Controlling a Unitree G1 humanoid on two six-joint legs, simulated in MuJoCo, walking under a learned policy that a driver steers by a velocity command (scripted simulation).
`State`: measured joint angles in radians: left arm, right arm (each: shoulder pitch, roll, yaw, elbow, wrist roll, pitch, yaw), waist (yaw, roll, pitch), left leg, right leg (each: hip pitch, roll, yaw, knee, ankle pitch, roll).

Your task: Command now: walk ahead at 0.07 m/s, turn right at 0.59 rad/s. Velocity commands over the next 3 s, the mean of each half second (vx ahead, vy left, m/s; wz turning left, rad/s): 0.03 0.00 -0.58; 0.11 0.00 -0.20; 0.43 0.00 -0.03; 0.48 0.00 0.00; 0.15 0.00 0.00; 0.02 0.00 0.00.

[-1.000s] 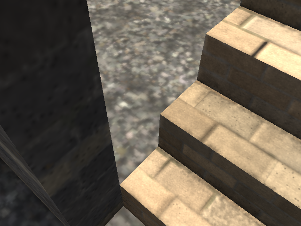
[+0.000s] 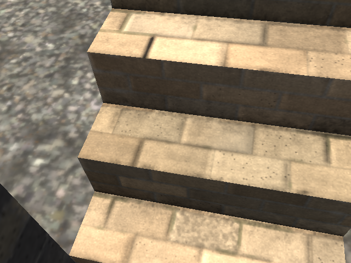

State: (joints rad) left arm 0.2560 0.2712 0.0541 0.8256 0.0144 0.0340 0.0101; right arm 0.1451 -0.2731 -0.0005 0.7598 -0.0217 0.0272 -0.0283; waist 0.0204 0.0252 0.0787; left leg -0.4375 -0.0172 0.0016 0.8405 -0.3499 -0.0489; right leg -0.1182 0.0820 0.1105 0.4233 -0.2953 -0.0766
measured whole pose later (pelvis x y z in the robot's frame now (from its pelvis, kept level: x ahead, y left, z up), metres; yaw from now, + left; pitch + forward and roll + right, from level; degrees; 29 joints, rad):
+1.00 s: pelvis -0.06 +0.00 +0.00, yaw -21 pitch +1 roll +0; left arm 0.20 0.15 -0.01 0.67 0.03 -0.01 0.03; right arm 0.22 -0.19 0.01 0.76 -0.02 0.00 -0.02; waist 0.00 0.00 -0.01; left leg -0.14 0.00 0.02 0.45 -0.33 0.01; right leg -0.27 0.04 0.03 0.48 -0.22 -0.03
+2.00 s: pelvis -0.04 +0.00 +0.00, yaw -21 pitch +0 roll -1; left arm 0.11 0.20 -0.02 0.81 0.02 -0.05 0.04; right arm 0.12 -0.20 0.03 0.71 0.00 -0.04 -0.03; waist 0.01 0.01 0.00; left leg -0.05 0.01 0.00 0.31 -0.27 0.00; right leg -0.17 0.04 0.02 0.34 -0.18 -0.02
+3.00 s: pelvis -0.06 +0.03 +0.00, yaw -21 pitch +0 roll +0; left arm 0.13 0.23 0.02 1.10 0.01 -0.04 0.04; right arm 0.28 -0.25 0.00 1.04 0.00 -0.02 -0.03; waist 0.01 -0.01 0.00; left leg -0.12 -0.04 0.02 0.40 -0.27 0.04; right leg -0.24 0.00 0.05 0.40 -0.16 0.02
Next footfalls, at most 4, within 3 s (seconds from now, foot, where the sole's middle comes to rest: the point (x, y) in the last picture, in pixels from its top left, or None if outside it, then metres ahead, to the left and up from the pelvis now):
0.14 left None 0.08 0.11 -0.78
0.56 right None -0.04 -0.12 -0.78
0.94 left None -0.02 0.12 -0.78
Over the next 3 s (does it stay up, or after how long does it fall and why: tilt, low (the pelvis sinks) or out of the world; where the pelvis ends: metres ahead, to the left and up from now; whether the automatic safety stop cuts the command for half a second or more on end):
stays up -0.06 0.03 0.00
